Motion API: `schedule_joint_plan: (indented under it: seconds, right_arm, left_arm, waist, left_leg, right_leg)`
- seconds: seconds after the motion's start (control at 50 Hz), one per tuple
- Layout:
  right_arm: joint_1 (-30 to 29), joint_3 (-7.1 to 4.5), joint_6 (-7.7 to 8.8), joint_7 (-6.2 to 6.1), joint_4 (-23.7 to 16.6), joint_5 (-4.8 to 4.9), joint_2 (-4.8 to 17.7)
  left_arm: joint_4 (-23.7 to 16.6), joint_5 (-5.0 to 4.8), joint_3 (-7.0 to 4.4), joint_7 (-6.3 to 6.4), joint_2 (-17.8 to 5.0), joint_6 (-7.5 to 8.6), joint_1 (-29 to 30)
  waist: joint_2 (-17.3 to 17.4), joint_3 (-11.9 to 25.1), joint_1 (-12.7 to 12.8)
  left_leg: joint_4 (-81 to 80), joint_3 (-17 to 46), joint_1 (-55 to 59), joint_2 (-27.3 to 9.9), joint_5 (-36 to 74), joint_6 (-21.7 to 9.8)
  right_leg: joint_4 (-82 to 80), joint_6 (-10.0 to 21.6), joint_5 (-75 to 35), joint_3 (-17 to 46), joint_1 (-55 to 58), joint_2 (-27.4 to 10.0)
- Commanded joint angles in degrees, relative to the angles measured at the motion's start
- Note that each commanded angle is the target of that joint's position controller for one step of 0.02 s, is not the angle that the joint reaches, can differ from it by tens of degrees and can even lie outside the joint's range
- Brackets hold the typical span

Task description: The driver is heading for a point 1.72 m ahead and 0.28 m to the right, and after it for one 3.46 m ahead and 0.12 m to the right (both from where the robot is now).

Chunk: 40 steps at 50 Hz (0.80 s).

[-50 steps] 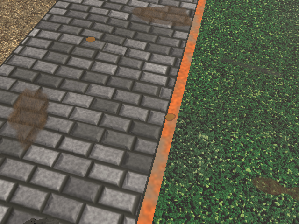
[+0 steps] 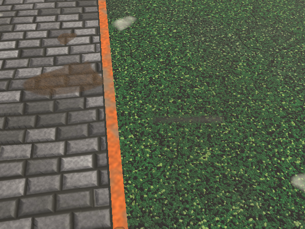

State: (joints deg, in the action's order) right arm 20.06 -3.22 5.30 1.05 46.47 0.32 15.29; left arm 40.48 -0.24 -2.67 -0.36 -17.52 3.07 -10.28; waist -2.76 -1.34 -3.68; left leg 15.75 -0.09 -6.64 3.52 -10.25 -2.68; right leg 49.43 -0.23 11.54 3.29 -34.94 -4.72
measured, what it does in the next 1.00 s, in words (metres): walks ahead: right foot, then left foot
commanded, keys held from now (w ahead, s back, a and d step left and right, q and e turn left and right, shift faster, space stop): w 1.00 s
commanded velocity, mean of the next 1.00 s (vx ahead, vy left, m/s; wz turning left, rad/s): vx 0.50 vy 0.00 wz -0.04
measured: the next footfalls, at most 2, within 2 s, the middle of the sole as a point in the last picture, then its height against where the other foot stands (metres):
right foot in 0.22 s outside the picture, level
left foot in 0.74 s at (127, 212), level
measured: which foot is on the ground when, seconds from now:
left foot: down 0.00-0.22, up 0.24-0.72, down 0.74-1.00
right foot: up 0.00-0.20, down 0.22-0.76, up 0.78-1.00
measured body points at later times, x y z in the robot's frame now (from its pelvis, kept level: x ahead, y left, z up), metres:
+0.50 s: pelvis +0.26 -0.07 +0.00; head +0.28 -0.08 +0.45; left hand +0.31 +0.22 -0.11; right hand +0.42 -0.33 -0.10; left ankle +0.38 +0.11 -0.68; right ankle +0.24 -0.15 -0.75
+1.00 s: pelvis +0.53 +0.00 +0.00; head +0.55 +0.01 +0.45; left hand +0.67 +0.28 -0.11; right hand +0.58 -0.28 -0.12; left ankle +0.53 +0.09 -0.75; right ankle +0.62 -0.17 -0.68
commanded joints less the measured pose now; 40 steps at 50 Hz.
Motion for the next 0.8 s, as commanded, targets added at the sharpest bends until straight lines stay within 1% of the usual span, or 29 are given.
schedule_joint_plan:
  seconds: [0.02, 0.08, 0.14, 0.16, 0.18, 0.2, 0.22, 0.24, 0.26, 0.28, 0.3, 0.32, 0.34, 0.36, 0.38, 0.42, 0.46, 0.5, 0.54, 0.58, 0.62, 0.66, 0.68, 0.7, 0.72, 0.74, 0.76, 0.78, 0.8]
  right_arm:
    - [-3.5, -2.1, 0.72, -0.33, -3.7, 0.61, 10.1]
    - [0.3, -2.08, 0.1, -0.33, -1.5, 1.11, 11.0]
    - [1.9, -2.18, -0.82, -0.56, 0.0, 1.34, 11.8]
    - [1.9, -2.27, -1.21, -0.71, 0.4, 1.31, 12.2]
    - [1.0, -2.24, -1.53, -0.88, 0.4, 1.37, 12.5]
    - [1.3, -1.77, -1.7, -1.01, 0.4, 1.15, 11.5]
    - [0.9, -0.51, -1.5, -1.18, -1.1, -0.11, 8.9]
    - [7.4, 1.52, -0.41, -0.95, -2.3, -0.24, 2.4]
    - [4.9, 0.36, 0.49, -0.68, -1.4, 0.66, 7.7]
    - [0.1, -0.58, 1.02, -0.38, -2.9, 1.89, 10.5]
    - [-2.8, -0.44, 1.11, -0.55, -3.4, 1.64, 10.0]
    - [-4.2, -0.56, 0.94, -0.67, -3.6, 0.69, 9.4]
    - [-3.5, -0.67, 0.44, -0.67, -3.4, 0.31, 8.7]
    - [-2.5, -0.47, -0.09, -0.6, -3.1, 0.31, 7.5]
    - [-2.0, -0.28, -0.62, -0.62, -2.8, 0.24, 6.4]
    - [-4.6, -0.06, -1.33, -0.85, -3.6, -0.16, 5.5]
    - [-8.6, 0.23, -1.35, -0.78, -4.7, -0.37, 5.0]
    - [-12.5, 0.56, -0.99, -0.38, -5.5, -0.22, 4.3]
    - [-16.6, 0.87, -0.58, 0.12, -6.5, 0.06, 4.0]
    - [-20.0, 0.95, -0.31, 0.64, -7.6, 0.4, 4.2]
    - [-22.4, 0.88, -0.11, 1.19, -8.8, 0.59, 4.8]
    - [-22.9, 0.68, 0.11, 1.68, -9.3, 0.52, 5.5]
    - [-21.8, 0.48, 0.19, 1.78, -9.1, 0.48, 6.1]
    - [-18.9, 0.0, 0.28, 1.72, -8.5, 0.38, 7.0]
    - [-12.3, -1.1, 0.28, 1.39, -6.4, 0.21, 8.9]
    - [-2.8, -2.39, 0.17, 0.81, -4.0, -0.13, 12.0]
    - [3.6, -3.87, -0.32, 0.42, -3.1, -0.91, 17.9]
    - [5.2, -2.92, -0.66, 0.59, -2.4, 0.1, 14.3]
    - [1.5, -1.83, -0.63, 0.55, -2.8, 0.4, 11.4]
  left_arm:
    - [-4.5, 0.05, 0.46, -0.61, -0.9, 1.28, 4.3]
    - [-6.0, -0.55, 0.36, -1.15, -1.7, 1.6, 9.1]
    - [-7.3, -0.73, -0.04, -1.72, -3.0, 1.81, 11.3]
    - [-7.1, -0.7, -0.34, -1.8, -3.7, 1.9, 10.1]
    - [-6.2, -0.5, -0.99, -1.7, -4.7, 1.96, 6.4]
    - [-3.9, -0.24, -2.27, -1.28, -7.1, 1.85, -0.8]
    - [-2.2, 0.33, -3.53, -0.64, -11.1, 1.62, -11.0]
    - [-1.0, 0.36, -4.61, -0.64, -16.0, 1.05, -14.6]
    - [-1.0, -0.32, -3.22, -0.79, -10.5, 0.85, -15.3]
    - [-1.3, -0.32, -2.4, -0.82, -8.6, 1.0, -11.4]
    - [-1.8, 0.0, -1.98, -0.89, -7.4, 1.09, -7.9]
    - [-1.9, 0.36, -1.61, -1.12, -6.0, 1.21, -5.2]
    - [-2.0, 0.84, -1.26, -1.22, -5.0, 1.48, -3.7]
    - [-1.9, 0.8, -1.32, -1.32, -4.8, 1.73, -3.0]
    - [-1.4, 0.48, -1.43, -1.34, -4.9, 2.12, -2.9]
    - [-0.3, 0.19, -1.84, -1.12, -6.0, 2.65, -3.5]
    - [0.9, 0.17, -2.1, -0.69, -6.8, 2.59, -4.8]
    - [1.9, 0.03, -2.19, -0.35, -7.3, 2.35, -6.1]
    - [3.2, -0.34, -2.37, -0.06, -8.3, 2.13, -8.3]
    - [4.8, -0.67, -2.5, 0.04, -8.8, 1.79, -10.8]
    - [6.1, -0.86, -2.6, 0.17, -9.0, 1.24, -12.3]
    - [7.0, -1.0, -2.83, 0.43, -9.5, 0.63, -12.7]
    - [7.3, -0.98, -2.95, 0.56, -9.8, 0.31, -12.6]
    - [7.4, -0.98, -3.04, 0.67, -10.2, 0.0, -11.9]
    - [7.4, -0.87, -2.79, 0.79, -9.7, -0.33, -11.3]
    - [6.5, -0.12, -1.84, 0.98, -7.7, -0.37, -11.4]
    - [4.8, 0.28, 0.11, 0.57, -1.8, 0.64, -17.3]
    - [5.7, -0.11, 0.1, 0.36, -2.7, 1.86, -16.6]
    - [4.5, -1.69, -1.35, -0.07, -7.7, 2.63, -11.9]
  waist:
    - [6.8, -0.6, 0.6]
    - [6.9, -1.0, -1.0]
    - [7.3, -1.4, -0.3]
    - [7.6, -0.8, 0.9]
    - [7.4, 1.2, 3.5]
    - [6.4, 5.9, 6.8]
    - [1.6, 14.1, 11.0]
    - [-13.7, 21.0, 8.5]
    - [-9.4, 20.2, 10.4]
    - [-6.3, 11.8, 9.7]
    - [-2.8, 7.7, 8.3]
    - [-1.4, 4.4, 6.8]
    - [-2.3, 3.6, 4.9]
    - [-2.8, 3.5, 3.8]
    - [-2.6, 3.3, 3.2]
    - [-1.6, 1.6, 2.9]
    - [-0.5, 0.2, 3.9]
    - [-0.4, -0.8, 5.2]
    - [-0.2, -1.6, 6.7]
    - [0.0, -2.3, 7.9]
    - [-0.2, -2.9, 8.2]
    - [-0.6, -2.7, 7.5]
    - [-1.1, -1.9, 6.7]
    - [-1.7, -0.1, 4.8]
    - [-1.1, 4.0, 1.3]
    - [1.0, 11.5, -2.5]
    - [13.4, 20.5, -1.7]
    - [17.3, 23.3, -2.7]
    - [12.7, 14.5, -2.5]
  left_leg:
    - [-7.8, 8.3, -2.3, -13.7, 11.8, -9.4]
    - [-6.8, 7.7, -0.4, -14.8, 11.9, -8.6]
    - [-4.1, 8.6, 4.5, -17.3, 14.0, -7.2]
    - [-2.2, 8.4, 5.6, -17.6, 17.1, -6.6]
    - [2.3, 6.8, 5.5, -16.5, 24.4, -5.5]
    - [11.2, 4.4, 3.3, -13.8, 30.1, -4.0]
    - [27.2, 1.8, -6.5, -10.9, 20.0, -1.7]
    - [47.2, -0.7, -28.4, -1.5, -14.5, 2.1]
    - [54.7, 6.1, -35.2, -3.1, -22.9, 1.9]
    - [56.0, 5.6, -38.7, -5.9, -18.4, 1.2]
    - [53.9, 4.2, -37.4, -8.2, -13.4, 1.3]
    - [50.8, 3.7, -35.7, -9.6, -10.2, 1.8]
    - [48.9, 4.1, -32.3, -10.8, -8.0, 2.1]
    - [47.6, 4.0, -29.8, -11.0, -6.8, 2.5]
    - [46.3, 3.6, -28.8, -11.1, -6.1, 3.0]
    - [41.9, 3.3, -30.2, -11.4, -2.3, 3.9]
    - [34.9, 3.3, -31.4, -11.5, 4.1, 4.4]
    - [27.5, 2.7, -30.1, -10.5, 10.5, 4.2]
    - [21.7, 1.7, -28.1, -9.3, 14.8, 4.0]
    - [18.5, 1.5, -27.7, -8.5, 15.8, 3.5]
    - [15.9, 1.9, -28.7, -8.1, 13.8, 2.4]
    - [13.9, 1.8, -28.0, -7.5, 9.9, 1.0]
    - [13.3, 1.2, -25.9, -6.9, 7.8, 0.3]
    - [12.3, -0.2, -21.0, -5.5, 6.3, -0.7]
    - [10.9, -1.9, -11.4, -3.9, 6.5, -2.1]
    - [13.2, 2.0, 4.1, -7.9, 8.6, -4.7]
    - [11.7, 26.1, 27.1, -22.4, 1.4, -13.4]
    - [3.2, 41.4, 30.0, -25.8, -6.7, -16.0]
    - [1.6, 35.0, 23.4, -24.1, -11.0, -13.2]
  right_leg:
    - [-10.1, -0.4, -9.5, -1.2, 2.0, -0.1]
    - [-15.3, -0.1, -13.2, -1.9, 4.5, 1.3]
    - [-18.9, 1.8, -9.0, -1.8, 5.2, 2.0]
    - [-20.0, 2.6, -7.5, -2.4, 7.6, 2.5]
    - [-22.1, 3.7, -7.2, -3.7, 13.7, 3.8]
    - [-23.0, 5.4, -7.4, -4.4, 24.5, 4.6]
    - [-21.0, 9.0, -9.4, 4.9, 40.6, -4.3]
    - [-25.9, 17.9, 0.8, 30.1, 58.1, -17.2]
    - [-30.7, 18.0, 8.7, 36.9, 56.7, -17.1]
    - [-31.9, 15.8, 7.6, 29.3, 50.0, -15.2]
    - [-32.9, 14.6, 2.5, 23.1, 43.0, -12.6]
    - [-34.6, 14.2, -3.1, 18.9, 37.0, -10.7]
    - [-36.2, 13.8, -6.9, 16.0, 32.7, -9.2]
    - [-37.8, 14.0, -8.8, 14.3, 30.0, -8.5]
    - [-39.0, 14.5, -10.7, 12.5, 28.2, -8.2]
    - [-41.1, 15.1, -12.9, 9.5, 26.2, -8.0]
    - [-42.1, 14.5, -13.4, 6.9, 26.3, -7.3]
    - [-42.6, 13.2, -13.2, 4.1, 26.2, -6.0]
    - [-42.6, 12.4, -12.1, 2.5, 26.5, -5.7]
    - [-41.9, 12.2, -11.2, 2.6, 28.8, -6.9]
    - [-40.3, 11.6, -12.1, 3.1, 32.8, -8.5]
    - [-37.8, 10.7, -15.2, 3.6, 36.5, -10.0]
    - [-36.1, 10.1, -18.5, 3.6, 37.7, -10.2]
    - [-32.5, 9.4, -25.9, 2.8, 38.1, -9.6]
    - [-24.6, 8.0, -33.8, 0.7, 36.9, -7.1]
    - [-11.7, 6.2, -29.3, -1.6, 29.6, -4.2]
    - [10.8, 1.6, -7.3, -5.2, 6.5, 4.3]
    - [20.1, 1.2, 21.6, 1.8, -3.0, 7.6]
    - [24.0, 2.0, 19.5, 3.7, -8.3, 4.1]
Keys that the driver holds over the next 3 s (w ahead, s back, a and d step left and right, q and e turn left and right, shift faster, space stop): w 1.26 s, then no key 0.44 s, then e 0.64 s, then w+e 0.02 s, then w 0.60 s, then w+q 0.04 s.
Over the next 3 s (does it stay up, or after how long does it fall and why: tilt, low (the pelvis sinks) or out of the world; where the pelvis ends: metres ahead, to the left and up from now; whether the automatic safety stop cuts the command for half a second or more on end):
stays up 1.02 -0.15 -0.01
